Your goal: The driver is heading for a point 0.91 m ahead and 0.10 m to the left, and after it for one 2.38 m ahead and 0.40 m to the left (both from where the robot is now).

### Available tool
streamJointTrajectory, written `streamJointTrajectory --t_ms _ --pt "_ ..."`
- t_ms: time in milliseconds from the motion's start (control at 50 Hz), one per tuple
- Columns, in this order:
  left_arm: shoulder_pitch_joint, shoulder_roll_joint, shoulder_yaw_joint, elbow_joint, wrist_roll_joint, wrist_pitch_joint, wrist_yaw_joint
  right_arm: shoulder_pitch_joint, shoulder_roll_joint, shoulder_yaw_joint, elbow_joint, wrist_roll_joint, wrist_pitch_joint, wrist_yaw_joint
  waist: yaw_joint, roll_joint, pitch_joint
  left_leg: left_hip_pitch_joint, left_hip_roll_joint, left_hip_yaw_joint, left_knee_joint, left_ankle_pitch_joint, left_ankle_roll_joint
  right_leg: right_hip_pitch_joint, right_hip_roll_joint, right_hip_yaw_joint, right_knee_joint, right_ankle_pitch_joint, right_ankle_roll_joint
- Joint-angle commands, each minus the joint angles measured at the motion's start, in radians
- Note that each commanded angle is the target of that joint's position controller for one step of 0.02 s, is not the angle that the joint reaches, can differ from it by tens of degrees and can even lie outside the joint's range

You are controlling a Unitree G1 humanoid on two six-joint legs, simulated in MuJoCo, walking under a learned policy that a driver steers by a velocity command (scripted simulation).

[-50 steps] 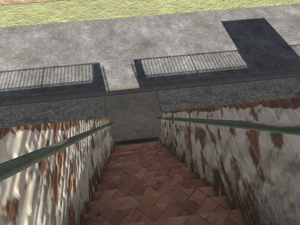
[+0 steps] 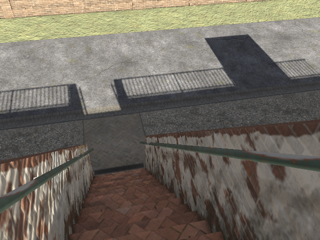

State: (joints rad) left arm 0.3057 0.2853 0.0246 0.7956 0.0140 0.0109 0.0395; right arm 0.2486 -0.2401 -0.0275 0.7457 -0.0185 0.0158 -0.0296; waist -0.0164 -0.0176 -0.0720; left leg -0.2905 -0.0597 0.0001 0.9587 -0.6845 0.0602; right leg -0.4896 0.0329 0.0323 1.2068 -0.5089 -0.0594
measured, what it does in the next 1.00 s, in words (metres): goes down: right foot 0.24 m lower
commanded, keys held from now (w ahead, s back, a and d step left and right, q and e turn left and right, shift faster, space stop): w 1.00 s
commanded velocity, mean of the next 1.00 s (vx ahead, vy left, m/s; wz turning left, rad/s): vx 0.50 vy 0.00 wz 0.00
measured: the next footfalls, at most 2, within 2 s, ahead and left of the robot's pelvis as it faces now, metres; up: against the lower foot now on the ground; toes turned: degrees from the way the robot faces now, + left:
right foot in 0.46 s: +0.20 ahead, -0.18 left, -0.24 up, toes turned +1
left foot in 1.06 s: +0.36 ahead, +0.18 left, -0.48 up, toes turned +0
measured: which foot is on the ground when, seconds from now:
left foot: down 0.00-0.44, up 0.46-1.00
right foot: up 0.00-0.44, down 0.46-1.00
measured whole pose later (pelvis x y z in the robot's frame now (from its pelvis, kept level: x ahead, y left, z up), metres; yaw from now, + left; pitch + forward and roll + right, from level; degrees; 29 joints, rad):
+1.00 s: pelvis +0.26 +0.02 -0.32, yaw +0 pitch -4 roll -3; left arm 0.48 0.22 0.02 0.92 0.03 -0.03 0.06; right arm 0.14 -0.29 -0.06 0.72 0.01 0.03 0.04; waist 0.07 0.11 -0.05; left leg -0.49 0.09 -0.10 0.69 0.46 -0.01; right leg -0.35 -0.06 0.05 1.35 -0.91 0.07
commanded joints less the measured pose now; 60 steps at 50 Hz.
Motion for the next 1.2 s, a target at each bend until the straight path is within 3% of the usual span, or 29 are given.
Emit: streamJointTrajectory --t_ms 20,40,80,160,240,280,340,380,420,440,460,480,500,520,540,560,600,620,700,760,960,1000,1040,1060,1080,1100,1160,1180,1200 --pt "0.028 0.072 0.036 -0.082 0.027 -0.004 0.017 0.193 -0.171 -0.028 0.017 0.028 -0.024 0.019 0.009 0.143 0.107 0.183 0.308 -0.410 -0.276 1.412 0.067 -0.397 0.082 0.193 0.209 0.070 0.005" --pt "0.002 0.074 0.037 -0.096 0.016 -0.005 0.024 0.168 -0.224 -0.044 0.014 0.014 -0.034 0.013 0.007 0.209 0.072 0.102 0.347 -0.509 -0.333 1.054 0.137 -0.387 0.035 0.188 0.128 0.112 0.036" --pt "-0.098 0.095 0.052 -0.086 0.027 0.013 0.025 0.035 -0.145 -0.015 -0.016 0.001 -0.054 0.017 0.032 0.131 0.130 -0.047 0.313 -0.442 -0.301 1.067 0.161 -0.304 0.036 0.119 0.138 0.238 0.064" --pt "-0.195 0.088 0.075 -0.082 0.018 0.036 -0.006 0.203 -0.159 -0.013 0.040 -0.005 -0.088 0.000 -0.006 0.042 0.155 0.012 0.245 -0.355 -0.147 0.604 0.144 -0.425 0.060 0.166 0.025 0.463 0.057" --pt "-0.288 0.068 0.074 -0.095 0.018 0.023 -0.006 0.339 -0.191 -0.035 0.078 -0.007 -0.120 -0.004 -0.065 0.114 0.141 0.127 0.272 -0.424 -0.138 0.535 0.161 -0.547 0.057 0.181 -0.082 0.503 0.056" --pt "-0.293 0.033 0.052 -0.126 0.016 0.009 -0.033 0.234 -0.156 -0.020 0.050 0.002 -0.137 -0.005 -0.001 0.042 0.111 -0.171 0.197 -0.307 -0.146 0.249 0.140 -0.168 0.035 0.082 -0.379 0.975 0.054" --pt "-0.196 -0.002 0.031 -0.094 -0.017 0.024 -0.082 0.161 -0.132 -0.017 0.058 0.005 -0.130 0.003 0.020 0.094 0.105 -0.294 0.133 -0.176 -0.043 0.098 0.105 0.201 0.009 -0.034 -0.573 1.062 0.063" --pt "-0.072 0.029 0.039 -0.053 -0.036 0.018 -0.061 0.181 -0.131 -0.029 0.086 -0.022 -0.101 -0.010 0.046 0.159 0.108 -0.101 0.118 -0.160 0.191 0.240 0.110 0.205 -0.090 -0.008 -0.839 1.034 0.031" --pt "0.137 0.081 0.055 0.021 0.002 0.008 -0.033 0.196 -0.138 -0.046 0.089 -0.014 -0.047 -0.031 0.090 0.138 0.059 -0.085 0.073 -0.122 0.529 0.521 0.099 0.415 -0.174 0.004 -1.041 1.016 -0.004" --pt "0.306 0.100 0.070 0.067 0.025 0.006 -0.032 0.109 -0.158 -0.058 0.064 0.003 -0.029 -0.029 0.211 0.034 0.077 -0.277 -0.013 -0.058 0.915 0.399 0.085 0.614 -0.204 0.018 -1.078 1.014 -0.074" --pt "0.394 0.093 0.048 0.094 0.012 -0.005 -0.039 0.039 -0.074 -0.047 0.043 0.006 -0.015 -0.022 0.261 -0.125 0.068 -0.553 -0.163 -0.029 1.248 -0.216 0.062 0.739 -0.241 0.047 -0.861 1.168 -0.059" --pt "0.329 0.113 0.016 0.084 0.020 -0.024 -0.064 0.158 -0.021 -0.029 0.006 0.024 -0.009 -0.004 0.098 -0.184 0.080 -0.755 -0.148 -0.113 1.275 -0.208 0.060 0.747 -0.270 0.083 -0.533 1.521 0.007" --pt "0.299 0.266 0.082 0.113 -0.028 -0.040 -0.069 0.316 -0.019 -0.012 -0.009 0.003 -0.005 -0.013 -0.007 -0.291 -0.043 -0.830 -0.063 -0.137 1.164 -0.081 0.070 0.760 -0.406 0.292 -0.586 0.884 -0.158" --pt "0.226 0.224 0.082 0.098 -0.069 -0.045 -0.062 0.234 -0.055 -0.009 0.010 -0.038 0.008 -0.020 0.024 -0.334 -0.017 -0.846 -0.023 -0.126 1.138 0.014 0.021 0.544 -0.448 0.443 -0.740 0.360 -0.259" --pt "0.116 0.015 0.005 0.033 -0.013 -0.055 -0.080 0.139 -0.159 -0.039 0.043 -0.014 0.019 -0.023 0.029 -0.067 0.126 -0.747 -0.062 -0.149 1.009 0.276 0.012 0.271 -0.251 0.183 -0.743 0.321 -0.139" --pt "0.191 -0.015 -0.024 0.062 0.016 -0.075 -0.085 0.117 -0.097 -0.027 0.057 -0.013 0.012 -0.024 0.019 -0.068 0.150 -0.724 -0.073 -0.157 0.985 0.315 0.010 0.154 -0.232 0.147 -0.629 0.513 -0.111" --pt "0.161 0.093 -0.012 0.072 -0.005 -0.066 -0.005 -0.050 -0.012 0.011 -0.073 -0.047 0.038 0.009 -0.016 -0.184 0.182 -0.741 -0.016 -0.242 0.654 0.536 -0.136 -0.073 -0.414 0.456 -0.801 -0.081 -0.240" --pt "0.100 0.044 -0.030 0.049 -0.009 -0.053 -0.007 -0.055 -0.014 0.006 -0.039 -0.038 0.048 0.018 -0.018 -0.110 0.207 -0.713 -0.040 -0.213 0.631 0.617 -0.166 -0.132 -0.306 0.419 -0.778 -0.169 -0.193" --pt "0.247 0.119 0.008 0.088 -0.003 -0.070 -0.018 -0.159 -0.113 -0.050 -0.061 -0.044 0.043 0.018 0.065 -0.111 0.234 -0.858 -0.058 -0.327 0.472 0.735 -0.135 0.055 -0.290 0.497 -0.647 -0.312 -0.189" --pt "0.290 0.105 0.022 0.116 -0.005 -0.080 0.001 -0.188 -0.061 -0.053 -0.098 -0.029 0.032 0.022 0.064 -0.051 0.226 -0.866 -0.056 -0.319 0.387 0.879 -0.134 0.057 -0.277 0.524 -0.549 -0.428 -0.202" --pt "0.098 0.089 0.020 0.069 0.007 -0.061 0.026 -0.179 -0.061 -0.034 -0.084 0.047 0.005 0.074 0.043 -0.187 0.201 -0.091 0.161 -0.079 -0.289 1.253 -0.076 -0.166 -0.190 0.220 -0.319 -0.319 -0.106" --pt "0.079 0.126 0.041 0.059 0.032 -0.036 0.033 -0.039 -0.086 -0.037 -0.023 0.026 0.008 0.066 0.031 -0.220 0.203 -0.014 0.193 -0.045 -0.381 1.084 -0.025 -0.053 -0.217 0.192 -0.153 -0.011 -0.092" --pt "0.067 0.110 0.052 0.077 0.061 -0.013 0.029 0.337 -0.146 -0.063 0.108 0.014 -0.009 0.038 -0.138 -0.079 0.107 0.246 0.188 0.043 -0.643 1.003 0.016 -0.020 -0.119 0.023 0.386 0.214 -0.057" --pt "0.091 0.039 0.048 0.104 0.056 0.008 0.045 0.433 -0.131 -0.058 0.158 0.014 -0.024 0.029 -0.185 0.112 0.134 0.277 0.247 -0.059 -0.842 0.988 0.039 -0.071 0.007 -0.011 0.857 0.030 -0.065" --pt "0.074 -0.091 0.033 0.085 0.028 0.012 0.023 0.471 -0.161 -0.018 0.198 -0.010 -0.031 0.049 -0.105 0.328 0.183 0.453 0.250 -0.040 -0.294 1.648 -0.055 -0.556 0.170 0.023 1.262 -0.469 -0.044" --pt "0.157 -0.101 0.019 -0.001 0.004 0.000 0.024 0.458 -0.188 -0.016 0.220 0.037 -0.045 0.062 0.041 0.447 0.152 0.488 0.286 -0.129 -0.134 1.985 -0.165 -0.751 0.104 0.034 1.160 -0.396 -0.047" --pt "-0.008 -0.024 0.011 0.046 0.014 0.022 0.025 0.412 -0.150 -0.003 0.202 0.057 -0.060 0.036 -0.032 0.260 0.019 0.352 0.269 -0.261 -0.279 0.993 -0.130 -0.829 0.046 0.056 1.037 -0.098 -0.047" --pt "-0.031 -0.072 0.005 0.026 0.037 0.021 0.023 0.463 -0.165 -0.002 0.244 0.060 -0.071 0.030 -0.023 0.373 0.053 0.269 0.345 -0.429 -0.229 0.925 -0.070 -0.901 0.007 0.168 0.930 0.042 -0.033" --pt "-0.043 -0.068 0.006 0.027 0.024 0.022 0.019 0.477 -0.113 0.014 0.258 0.041 -0.088 0.047 0.016 0.230 0.114 0.164 0.330 -0.408 -0.216 0.851 -0.096 -0.909 0.034 0.223 0.736 0.243 -0.018"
